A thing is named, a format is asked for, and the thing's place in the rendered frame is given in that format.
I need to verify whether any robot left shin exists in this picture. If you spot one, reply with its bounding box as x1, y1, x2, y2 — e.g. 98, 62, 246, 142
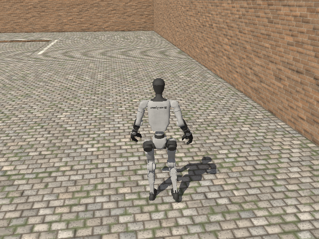
147, 163, 155, 194

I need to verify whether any left robot upper arm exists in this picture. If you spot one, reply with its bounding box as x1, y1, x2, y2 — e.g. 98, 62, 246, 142
135, 100, 149, 126

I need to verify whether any robot head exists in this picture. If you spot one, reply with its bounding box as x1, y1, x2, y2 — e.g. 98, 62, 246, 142
151, 78, 167, 102

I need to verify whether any right robot upper arm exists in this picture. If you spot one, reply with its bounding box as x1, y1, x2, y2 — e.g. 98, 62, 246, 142
169, 100, 184, 127

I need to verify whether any left robot forearm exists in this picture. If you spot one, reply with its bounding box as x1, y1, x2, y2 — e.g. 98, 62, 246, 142
132, 119, 140, 135

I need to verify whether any robot right hand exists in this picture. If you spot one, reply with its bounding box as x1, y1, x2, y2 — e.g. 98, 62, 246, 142
182, 133, 193, 144

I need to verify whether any robot left hand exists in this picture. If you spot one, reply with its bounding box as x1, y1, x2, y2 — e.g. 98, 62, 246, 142
131, 133, 142, 142

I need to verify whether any right robot forearm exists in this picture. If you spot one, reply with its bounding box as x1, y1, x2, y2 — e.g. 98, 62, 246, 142
180, 119, 191, 136

